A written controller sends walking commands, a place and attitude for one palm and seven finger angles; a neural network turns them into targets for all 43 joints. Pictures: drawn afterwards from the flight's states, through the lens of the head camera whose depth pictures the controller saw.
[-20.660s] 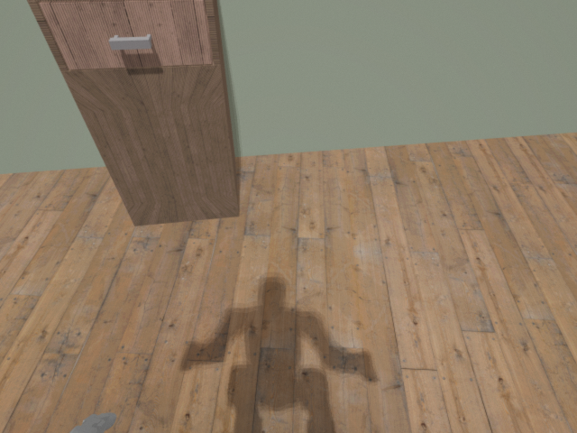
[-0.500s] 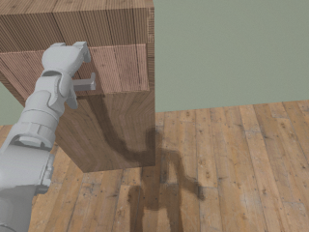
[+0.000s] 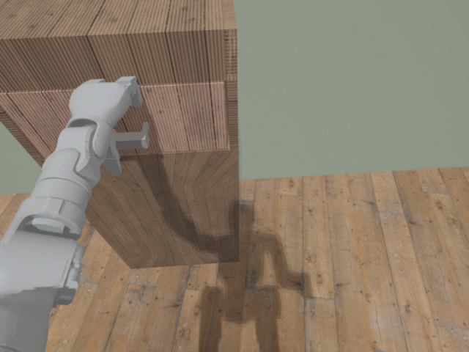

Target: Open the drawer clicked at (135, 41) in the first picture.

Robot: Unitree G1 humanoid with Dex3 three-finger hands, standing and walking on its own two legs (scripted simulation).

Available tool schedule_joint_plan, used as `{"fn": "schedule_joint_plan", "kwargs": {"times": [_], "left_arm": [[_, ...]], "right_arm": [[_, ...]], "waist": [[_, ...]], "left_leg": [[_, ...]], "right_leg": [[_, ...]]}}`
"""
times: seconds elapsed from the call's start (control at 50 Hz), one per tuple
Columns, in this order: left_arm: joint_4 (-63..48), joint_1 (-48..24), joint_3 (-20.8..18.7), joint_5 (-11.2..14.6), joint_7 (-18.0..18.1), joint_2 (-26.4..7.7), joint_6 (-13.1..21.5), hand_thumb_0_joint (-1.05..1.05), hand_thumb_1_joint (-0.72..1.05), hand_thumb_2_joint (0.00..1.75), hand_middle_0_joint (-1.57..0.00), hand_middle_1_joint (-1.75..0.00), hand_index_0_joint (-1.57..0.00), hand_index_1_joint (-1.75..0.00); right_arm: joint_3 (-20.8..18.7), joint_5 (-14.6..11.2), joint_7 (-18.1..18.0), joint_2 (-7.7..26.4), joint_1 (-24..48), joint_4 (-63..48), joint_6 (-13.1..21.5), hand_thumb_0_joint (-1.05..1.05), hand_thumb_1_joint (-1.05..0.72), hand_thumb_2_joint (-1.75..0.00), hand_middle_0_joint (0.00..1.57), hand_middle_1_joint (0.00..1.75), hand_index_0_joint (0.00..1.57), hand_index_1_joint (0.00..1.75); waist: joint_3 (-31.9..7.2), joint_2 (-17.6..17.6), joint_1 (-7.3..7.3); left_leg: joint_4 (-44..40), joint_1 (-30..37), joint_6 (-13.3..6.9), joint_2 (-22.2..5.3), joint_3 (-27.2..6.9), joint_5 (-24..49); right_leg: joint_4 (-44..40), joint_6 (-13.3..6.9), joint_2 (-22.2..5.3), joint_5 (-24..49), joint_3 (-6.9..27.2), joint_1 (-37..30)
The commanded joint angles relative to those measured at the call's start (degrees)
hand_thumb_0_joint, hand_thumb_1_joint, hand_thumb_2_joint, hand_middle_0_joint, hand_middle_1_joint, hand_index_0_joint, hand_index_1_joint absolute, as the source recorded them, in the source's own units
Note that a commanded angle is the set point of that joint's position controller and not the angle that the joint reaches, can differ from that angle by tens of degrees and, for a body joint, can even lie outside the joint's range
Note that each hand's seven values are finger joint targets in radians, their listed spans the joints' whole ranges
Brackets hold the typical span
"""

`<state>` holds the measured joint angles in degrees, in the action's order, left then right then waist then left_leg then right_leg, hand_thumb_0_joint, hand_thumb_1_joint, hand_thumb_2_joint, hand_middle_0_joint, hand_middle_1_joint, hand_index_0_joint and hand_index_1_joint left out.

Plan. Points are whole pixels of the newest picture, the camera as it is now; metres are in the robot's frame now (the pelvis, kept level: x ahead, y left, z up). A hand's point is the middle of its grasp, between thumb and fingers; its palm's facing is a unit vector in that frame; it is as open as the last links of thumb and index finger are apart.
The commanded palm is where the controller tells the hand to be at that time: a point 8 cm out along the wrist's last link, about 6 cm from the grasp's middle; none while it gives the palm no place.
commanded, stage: re-aim the fingers above the handle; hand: left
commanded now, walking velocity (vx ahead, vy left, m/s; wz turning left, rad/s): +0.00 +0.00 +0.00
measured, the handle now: (122, 134) +0.53 +0.22 +0.07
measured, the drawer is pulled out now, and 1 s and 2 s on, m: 0.00 0.00 0.00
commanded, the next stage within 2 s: lower the fingers behind the handle in 1.80 s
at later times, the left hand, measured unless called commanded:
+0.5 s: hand (100, 132) +0.48 +0.23 +0.12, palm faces -0.01 -0.03 -1.00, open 13.6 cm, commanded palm +0.45 +0.24 +0.17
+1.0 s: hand (108, 126) +0.48 +0.21 +0.13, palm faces +0.05 -0.03 -1.00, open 13.5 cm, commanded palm +0.45 +0.24 +0.18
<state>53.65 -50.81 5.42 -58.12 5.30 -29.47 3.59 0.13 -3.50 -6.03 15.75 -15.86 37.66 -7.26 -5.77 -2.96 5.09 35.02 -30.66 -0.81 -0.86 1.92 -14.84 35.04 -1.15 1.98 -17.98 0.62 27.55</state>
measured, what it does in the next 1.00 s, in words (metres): stands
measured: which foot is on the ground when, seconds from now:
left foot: down 0.00-1.00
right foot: down 0.00-1.00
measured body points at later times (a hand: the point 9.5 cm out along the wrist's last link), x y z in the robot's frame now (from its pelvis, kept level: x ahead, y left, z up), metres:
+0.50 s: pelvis +0.01 +0.00 +0.00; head +0.05 -0.02 +0.45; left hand +0.47 +0.23 +0.17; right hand +0.07 -0.28 -0.13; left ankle +0.02 +0.11 -0.72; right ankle -0.01 -0.11 -0.73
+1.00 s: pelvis +0.02 +0.01 +0.00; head +0.06 -0.02 +0.45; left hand +0.47 +0.21 +0.18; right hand +0.11 -0.24 -0.14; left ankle +0.02 +0.11 -0.72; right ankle -0.01 -0.11 -0.72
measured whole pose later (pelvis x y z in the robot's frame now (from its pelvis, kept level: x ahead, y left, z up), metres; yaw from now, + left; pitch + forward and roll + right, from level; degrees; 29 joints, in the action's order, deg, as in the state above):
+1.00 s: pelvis +0.02 +0.01 +0.00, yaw +0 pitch +10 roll +0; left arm 47.4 -45.0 4.0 -58.2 7.0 -26.2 0.0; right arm -0.9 -2.0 -2.6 13.9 -13.7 39.0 -8.9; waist -6.5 -4.2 2.8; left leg 34.0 -27.8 -1.4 0.1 2.5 -16.2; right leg 34.2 -0.7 1.1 -19.3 1.2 24.8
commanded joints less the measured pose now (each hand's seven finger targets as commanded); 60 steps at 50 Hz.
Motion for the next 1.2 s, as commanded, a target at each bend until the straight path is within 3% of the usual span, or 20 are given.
{"fn": "schedule_joint_plan", "kwargs": {"times": [0.0, 0.06, 0.28, 0.32, 0.34, 0.4, 0.44, 0.48, 0.58, 0.62, 0.66, 0.7, 0.74, 0.82, 0.86, 0.94, 1.0, 1.06, 1.12, 1.18], "left_arm": [[-6.3, -23.7, -9.3, 0.5, 1.6, -23.5, -4.4, 0.00, -0.50, 0.30, -0.30, -1.20, -0.30, -1.20], [-6.4, -22.9, -10.5, 0.7, 1.6, -25.0, -3.9, 0.00, -0.50, 0.30, -0.30, -1.20, -0.30, -1.20], [-7.8, -21.0, -10.4, 0.2, 2.0, -24.3, -3.5, 0.00, -0.50, 0.30, -0.30, -1.20, -0.30, -1.20], [-9.1, -20.6, -11.5, 0.4, 1.9, -24.9, -3.0, 0.00, -0.50, 0.30, -0.30, -1.20, -0.30, -1.20], [-10.0, -19.8, -12.4, 0.1, 2.1, -25.8, -2.8, 0.00, -0.50, 0.30, -0.30, -1.20, -0.30, -1.20], [-9.8, -19.2, -10.5, 0.5, 1.9, -23.0, -3.1, 0.00, -0.50, 0.30, -0.30, -1.20, -0.30, -1.20], [-11.6, -18.3, -11.0, 0.3, 1.7, -23.0, -2.3, 0.00, -0.50, 0.30, -0.30, -1.20, -0.30, -1.20], [-13.6, -18.6, -9.1, 0.4, 1.1, -20.5, -1.6, 0.00, -0.50, 0.30, -0.30, -1.20, -0.30, -1.20], [-24.0, -23.2, -0.1, 2.4, -1.0, -9.3, 1.6, 0.00, -0.50, 0.30, -0.30, -1.20, -0.30, -1.20], [-26.8, -24.9, 1.8, 3.5, -1.3, -6.7, 2.5, 0.00, -0.50, 0.30, -0.30, -1.20, -0.30, -1.20], [-25.0, -26.1, 0.1, 3.8, -0.5, -8.1, 2.2, 0.00, -0.50, 0.30, -0.30, -1.20, -0.30, -1.20], [-22.4, -25.9, -3.8, 3.4, 0.9, -11.9, 1.3, 0.00, -0.50, 0.30, -0.30, -1.20, -0.30, -1.20], [-19.7, -25.3, -7.8, 2.7, 2.7, -16.4, -0.2, 0.00, -0.50, 0.30, -0.30, -1.20, -0.30, -1.20], [-15.2, -22.5, -10.8, 0.3, 5.1, -19.1, -4.5, 0.00, -0.50, 0.30, -0.30, -1.20, -0.30, -1.20], [-15.6, -23.5, -9.6, -0.3, 5.4, -18.4, -5.9, 0.00, -0.50, 0.30, -0.30, -1.20, -0.30, -1.20], [-16.0, -20.6, -11.1, 0.0, 4.4, -20.3, -6.9, 0.00, -0.50, 0.30, -0.30, -1.20, -0.30, -1.20], [-15.2, -19.0, -8.6, 0.4, 2.0, -18.0, -7.0, 0.00, -0.50, 0.30, -0.30, -1.20, -0.30, -1.20], [-15.1, -16.8, -3.4, 1.3, -1.8, -12.8, -6.1, 0.00, -0.50, 0.30, -0.30, -1.20, -0.30, -1.20], [-20.4, -19.7, 3.0, 2.9, -5.5, -6.0, -3.1, 0.00, -0.50, 0.30, -0.30, -1.20, -0.30, -1.20], [-23.3, -25.1, 4.6, 4.3, -6.7, -4.9, 0.7, 0.00, -0.50, 0.30, -0.30, -1.20, -0.30, -1.20]], "right_arm": [[-2.7, 0.3, -0.6, 7.5, -2.1, -5.4, 1.3, 0.00, -0.90, -0.90, 0.20, 0.30, 0.20, 0.30], [-2.9, 0.3, -0.6, 7.9, -2.0, -5.0, 1.3, 0.00, -0.90, -0.90, 0.20, 0.30, 0.20, 0.30], [-3.4, 0.3, -0.2, 7.8, -1.7, -4.7, 1.0, 0.00, -0.90, -0.90, 0.20, 0.30, 0.20, 0.30], [-3.5, 0.5, 0.0, 7.9, -2.1, -4.6, 0.9, 0.00, -0.90, -0.90, 0.20, 0.30, 0.20, 0.30], [-3.6, 0.6, 0.1, 7.7, -2.0, -4.8, 0.8, 0.00, -0.90, -0.90, 0.20, 0.30, 0.20, 0.30], [-3.6, 0.4, 0.3, 7.7, -1.4, -4.8, 0.7, 0.00, -0.90, -0.90, 0.20, 0.30, 0.20, 0.30], [-4.0, 0.6, 0.5, 7.8, -1.5, -5.2, 0.8, 0.00, -0.90, -0.90, 0.20, 0.30, 0.20, 0.30], [-4.4, 0.7, 0.6, 7.8, -1.7, -5.3, 1.0, 0.00, -0.90, -0.90, 0.20, 0.30, 0.20, 0.30], [-5.8, 1.0, 1.3, 7.4, -2.6, -4.8, 1.7, 0.00, -0.90, -0.90, 0.20, 0.30, 0.20, 0.30], [-6.0, 1.2, 1.6, 7.2, -3.0, -4.3, 2.0, 0.00, -0.90, -0.90, 0.20, 0.30, 0.20, 0.30], [-6.0, 1.3, 1.9, 7.3, -3.3, -3.1, 2.0, 0.00, -0.90, -0.90, 0.20, 0.30, 0.20, 0.30], [-5.6, 1.4, 2.2, 7.5, -3.1, -2.5, 1.7, 0.00, -0.90, -0.90, 0.20, 0.30, 0.20, 0.30], [-4.9, 1.4, 2.5, 7.4, -2.2, -2.5, 1.2, 0.00, -0.90, -0.90, 0.20, 0.30, 0.20, 0.30], [-4.2, 1.9, 3.0, 7.4, -1.0, -2.9, 0.5, 0.00, -0.90, -0.90, 0.20, 0.30, 0.20, 0.30], [-4.1, 1.7, 3.0, 7.1, -0.1, -3.3, 0.3, 0.00, -0.90, -0.90, 0.20, 0.30, 0.20, 0.30], [-3.9, 1.5, 2.3, 7.0, 1.2, -4.6, -0.4, 0.00, -0.90, -0.90, 0.20, 0.30, 0.20, 0.30], [-3.8, 1.2, 1.8, 7.2, 1.6, -5.1, -0.3, 0.00, -0.90, -0.90, 0.20, 0.30, 0.20, 0.30], [-4.0, 0.7, 1.6, 7.5, 1.2, -5.7, -0.3, 0.00, -0.90, -0.90, 0.20, 0.30, 0.20, 0.30], [-4.6, 0.7, 1.5, 7.2, 0.6, -6.0, 0.3, 0.00, -0.90, -0.90, 0.20, 0.30, 0.20, 0.30], [-4.6, 0.9, 1.2, 6.9, -0.4, -4.8, 0.8, 0.00, -0.90, -0.90, 0.20, 0.30, 0.20, 0.30]], "waist": [[-17.0, 4.8, -2.25], [-16.1, 6.3, -2.24], [-15.7, 4.2, -2.51], [-18.2, 5.0, -2.98], [-19.7, 3.3, -3.86], [-16.4, 5.0, -2.89], [-18.3, 3.7, -3.30], [-18.8, 3.2, -2.45], [-20.1, -0.9, 0.62], [-19.9, -1.6, 1.29], [-18.5, -2.3, 1.00], [-18.6, -0.3, -0.25], [-19.4, -1.2, -2.09], [-22.5, 0.3, -4.39], [-22.2, 1.5, -3.93], [-23.3, 4.6, -4.72], [-20.0, 5.0, -3.79], [-16.5, 5.4, -2.19], [-14.8, 4.2, 0.30], [-13.5, 1.0, 1.40]], "left_leg": [[-2.7, 6.8, -2.0, 2.3, 1.1, 7.4], [-2.7, 5.9, -2.1, 2.2, 1.2, 6.8], [-3.0, 6.7, -2.0, 2.4, 1.5, 8.0], [-2.7, 7.5, -2.1, 2.4, 1.5, 10.6], [-2.7, 8.1, -2.1, 2.4, 1.5, 11.8], [-3.1, 7.9, -2.1, 2.2, 1.5, 10.4], [-3.1, 9.3, -2.2, 2.2, 1.5, 11.8], [-2.5, 11.4, -2.5, 2.3, 1.3, 13.1], [-1.0, 20.5, -2.8, 2.2, -0.4, 17.8], [-0.7, 22.9, -2.7, 2.0, -1.3, 19.7], [-0.8, 23.2, -2.3, 2.0, -2.2, 18.8], [-1.1, 21.2, -2.0, 2.1, -2.2, 18.9], [-1.3, 18.5, -1.6, 2.4, -2.0, 19.8], [-1.4, 15.8, -1.1, 2.1, -1.3, 23.1], [-1.5, 15.2, -1.3, 2.0, -0.6, 22.1], [-2.5, 14.5, -1.8, 2.1, 0.1, 21.0], [-3.3, 14.4, -2.1, 2.0, 0.5, 18.3], [-3.7, 15.2, -2.5, 2.0, 0.3, 15.6], [-3.3, 18.6, -2.8, 2.0, -0.4, 14.3], [-2.9, 20.2, -2.7, 2.5, -1.7, 12.6]], "right_leg": [[-6.3, 0.7, -0.8, 12.0, 0.8, -10.2], [-6.7, 0.9, -1.0, 11.9, 1.3, -10.7], [-6.7, 0.6, -0.8, 13.1, 1.2, -10.5], [-6.3, 0.5, -0.8, 15.9, 1.3, -12.7], [-5.6, 0.4, -0.7, 17.5, 1.3, -13.5], [-6.2, 0.6, -0.6, 16.1, 0.7, -11.6], [-6.1, 0.4, -0.5, 17.2, 0.9, -12.4], [-6.0, 0.3, -0.3, 18.6, 0.7, -11.3], [-6.1, -0.2, 0.7, 18.9, -0.1, -5.2], [-6.1, -0.6, 1.0, 17.6, -0.8, -3.2], [-5.8, -0.8, 1.1, 15.7, -1.4, -1.0], [-5.1, -1.0, 1.1, 16.2, -1.8, -2.6], [-4.0, -1.3, 1.0, 17.5, -1.8, -4.9], [-2.6, -1.6, 0.9, 20.7, -2.1, -9.0], [-2.9, -1.1, 0.6, 21.6, -1.8, -9.8], [-3.7, -0.7, 0.2, 23.2, -1.3, -14.1], [-5.0, -0.4, 0.0, 21.9, -1.2, -13.2], [-6.5, -0.2, -0.1, 19.5, -1.0, -10.8], [-7.9, -0.2, 0.0, 16.7, -0.7, -7.4], [-7.7, -0.4, 0.1, 13.7, -0.7, -3.4]]}}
